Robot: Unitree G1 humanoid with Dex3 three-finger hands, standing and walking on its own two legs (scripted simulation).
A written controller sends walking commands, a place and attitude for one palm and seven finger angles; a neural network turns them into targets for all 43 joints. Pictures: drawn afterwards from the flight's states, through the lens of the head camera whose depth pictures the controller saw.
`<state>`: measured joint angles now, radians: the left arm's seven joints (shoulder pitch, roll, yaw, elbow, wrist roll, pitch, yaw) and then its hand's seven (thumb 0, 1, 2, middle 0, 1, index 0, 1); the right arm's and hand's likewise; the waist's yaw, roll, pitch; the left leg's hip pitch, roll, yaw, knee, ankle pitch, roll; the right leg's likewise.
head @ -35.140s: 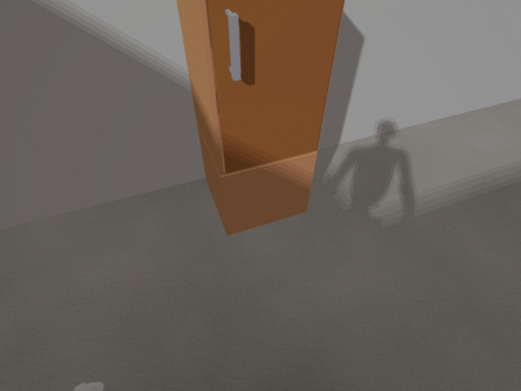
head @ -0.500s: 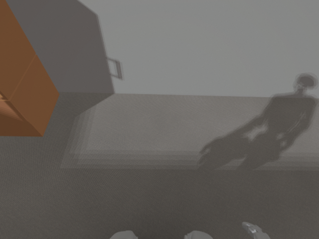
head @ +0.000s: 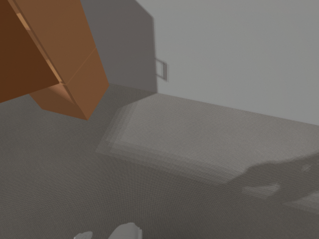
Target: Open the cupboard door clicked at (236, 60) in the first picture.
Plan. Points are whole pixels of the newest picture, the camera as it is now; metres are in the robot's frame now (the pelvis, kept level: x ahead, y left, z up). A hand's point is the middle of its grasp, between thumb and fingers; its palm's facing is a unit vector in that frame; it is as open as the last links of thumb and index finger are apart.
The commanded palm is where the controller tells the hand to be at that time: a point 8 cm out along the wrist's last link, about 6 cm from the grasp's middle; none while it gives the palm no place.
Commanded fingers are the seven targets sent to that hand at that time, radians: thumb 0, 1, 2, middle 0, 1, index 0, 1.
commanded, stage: turn to face it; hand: left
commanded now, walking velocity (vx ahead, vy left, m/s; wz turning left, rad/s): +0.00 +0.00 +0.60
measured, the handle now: out of the picture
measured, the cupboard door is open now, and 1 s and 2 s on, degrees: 43 43 43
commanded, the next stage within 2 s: take the last steps up to it in 0.70 s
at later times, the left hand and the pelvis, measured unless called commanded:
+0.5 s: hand out of the picture +0.08 +0.22 -0.16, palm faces +0.29 -0.91 -0.29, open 7.4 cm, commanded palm none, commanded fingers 0.00 0.90 0.90 -0.20 -0.30 -0.20 -0.30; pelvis +0.04 -0.01 -0.02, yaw +16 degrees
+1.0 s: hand out of the picture -0.01 +0.20 -0.18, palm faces +0.51 -0.84 -0.20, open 7.3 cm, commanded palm none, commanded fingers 0.00 0.90 0.90 -0.20 -0.30 -0.20 -0.30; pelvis +0.06 +0.02 -0.01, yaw +28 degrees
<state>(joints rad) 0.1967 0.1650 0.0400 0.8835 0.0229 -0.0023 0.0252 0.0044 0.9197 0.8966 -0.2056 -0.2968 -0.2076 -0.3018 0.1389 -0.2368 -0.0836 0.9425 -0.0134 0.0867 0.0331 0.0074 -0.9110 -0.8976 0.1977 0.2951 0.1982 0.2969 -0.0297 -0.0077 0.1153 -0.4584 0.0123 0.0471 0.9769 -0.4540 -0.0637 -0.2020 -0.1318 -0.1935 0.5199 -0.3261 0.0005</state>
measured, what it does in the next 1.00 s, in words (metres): steps on the spot, turning left: left foot, then right foot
